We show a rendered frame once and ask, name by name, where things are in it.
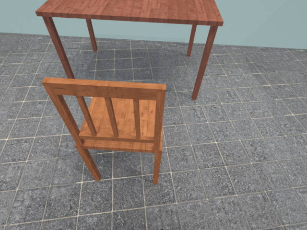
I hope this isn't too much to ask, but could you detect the table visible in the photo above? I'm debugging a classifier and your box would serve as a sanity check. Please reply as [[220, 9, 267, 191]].
[[35, 0, 224, 100]]

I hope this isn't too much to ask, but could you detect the chair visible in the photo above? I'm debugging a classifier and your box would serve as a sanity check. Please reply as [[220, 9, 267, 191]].
[[42, 77, 166, 184]]

